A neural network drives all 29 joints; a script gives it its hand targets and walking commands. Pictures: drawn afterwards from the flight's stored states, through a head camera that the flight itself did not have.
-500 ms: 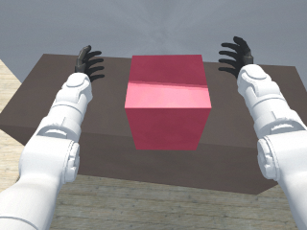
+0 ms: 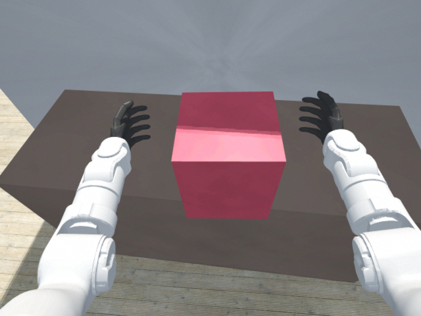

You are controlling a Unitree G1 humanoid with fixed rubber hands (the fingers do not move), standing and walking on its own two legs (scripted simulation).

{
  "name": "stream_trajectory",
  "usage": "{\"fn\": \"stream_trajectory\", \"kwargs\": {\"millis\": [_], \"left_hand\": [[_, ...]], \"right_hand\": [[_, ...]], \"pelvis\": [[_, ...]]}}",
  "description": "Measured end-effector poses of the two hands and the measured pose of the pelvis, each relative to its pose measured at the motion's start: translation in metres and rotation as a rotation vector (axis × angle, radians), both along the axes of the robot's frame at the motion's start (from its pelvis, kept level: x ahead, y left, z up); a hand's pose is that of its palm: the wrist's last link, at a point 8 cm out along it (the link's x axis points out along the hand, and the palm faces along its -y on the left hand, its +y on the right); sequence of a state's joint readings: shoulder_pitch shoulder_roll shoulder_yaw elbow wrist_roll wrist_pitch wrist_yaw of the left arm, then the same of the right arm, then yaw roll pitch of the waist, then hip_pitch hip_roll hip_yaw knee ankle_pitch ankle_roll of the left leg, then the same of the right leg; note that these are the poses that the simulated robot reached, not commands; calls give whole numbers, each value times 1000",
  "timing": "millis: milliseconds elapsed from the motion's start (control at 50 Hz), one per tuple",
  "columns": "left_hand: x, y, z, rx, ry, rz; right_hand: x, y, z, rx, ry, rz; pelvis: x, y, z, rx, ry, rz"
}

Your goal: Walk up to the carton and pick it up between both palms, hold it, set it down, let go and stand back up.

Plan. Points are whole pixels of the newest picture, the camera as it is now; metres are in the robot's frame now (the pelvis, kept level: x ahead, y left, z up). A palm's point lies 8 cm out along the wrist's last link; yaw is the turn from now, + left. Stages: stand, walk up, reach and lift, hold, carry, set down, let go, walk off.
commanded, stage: set down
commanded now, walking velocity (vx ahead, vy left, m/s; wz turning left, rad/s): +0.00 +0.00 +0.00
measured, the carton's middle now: (226, 159) +0.46 -0.01 -0.03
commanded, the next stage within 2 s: let go in 1.38 s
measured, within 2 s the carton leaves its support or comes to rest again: neither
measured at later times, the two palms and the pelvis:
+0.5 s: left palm (125, 188) +0.34 +0.19 +0.04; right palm (331, 186) +0.34 -0.21 +0.03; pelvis +0.00 +0.00 +0.00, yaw +1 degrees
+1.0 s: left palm (126, 230) +0.28 +0.20 -0.02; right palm (333, 230) +0.27 -0.22 -0.02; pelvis -0.02 +0.01 -0.01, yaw +1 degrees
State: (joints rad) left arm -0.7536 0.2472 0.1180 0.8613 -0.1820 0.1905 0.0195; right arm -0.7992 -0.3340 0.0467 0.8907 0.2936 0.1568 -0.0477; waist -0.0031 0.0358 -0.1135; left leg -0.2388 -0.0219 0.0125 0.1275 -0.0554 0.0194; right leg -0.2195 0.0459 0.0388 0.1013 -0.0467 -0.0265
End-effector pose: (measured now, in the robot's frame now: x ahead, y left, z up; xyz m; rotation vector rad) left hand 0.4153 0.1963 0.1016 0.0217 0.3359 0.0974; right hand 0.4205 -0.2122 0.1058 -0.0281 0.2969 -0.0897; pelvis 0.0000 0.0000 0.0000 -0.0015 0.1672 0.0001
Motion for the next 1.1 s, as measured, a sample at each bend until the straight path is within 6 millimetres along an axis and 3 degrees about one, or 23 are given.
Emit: {"fn": "stream_trajectory", "kwargs": {"millis": [280, 600, 840, 960, 1100], "left_hand": [[-50, 6, -36, 14, -29, -7], [-85, -3, -75, 0, -51, -14], [-138, 5, -109, 10, -16, 9], [-139, 3, -123, 6, -21, 18], [-147, -5, -134, -10, -30, 11]], "right_hand": [[-44, 4, -41, 16, -8, 6], [-93, -2, -80, 16, 4, -3], [-138, -7, -112, 30, 19, -19], [-144, -8, -127, 30, 33, -6], [-158, -7, -138, 14, 26, 0]], "pelvis": [[3, 0, 0, -1, -53, 13], [-2, 6, -2, -3, -70, 11], [-6, 13, -5, -7, -92, 14], [-16, 14, -9, -4, -58, 15], [-10, 16, -10, -7, -41, 17]]}}
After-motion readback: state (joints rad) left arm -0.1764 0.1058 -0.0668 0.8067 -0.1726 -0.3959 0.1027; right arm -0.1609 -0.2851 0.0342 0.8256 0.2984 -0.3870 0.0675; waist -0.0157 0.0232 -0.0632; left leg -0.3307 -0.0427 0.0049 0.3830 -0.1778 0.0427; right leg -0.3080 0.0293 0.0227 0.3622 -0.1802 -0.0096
